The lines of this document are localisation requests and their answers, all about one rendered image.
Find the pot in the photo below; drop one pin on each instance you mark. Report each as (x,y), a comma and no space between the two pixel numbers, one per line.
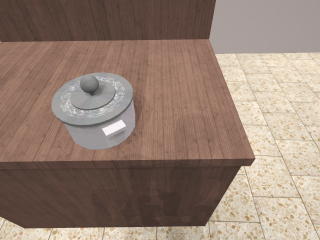
(107,135)

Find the knob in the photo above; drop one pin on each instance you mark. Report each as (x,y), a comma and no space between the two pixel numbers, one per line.
(89,84)

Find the table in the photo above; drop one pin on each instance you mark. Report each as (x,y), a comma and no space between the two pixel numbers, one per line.
(188,143)

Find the lid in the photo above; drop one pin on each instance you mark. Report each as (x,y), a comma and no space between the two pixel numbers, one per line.
(74,107)

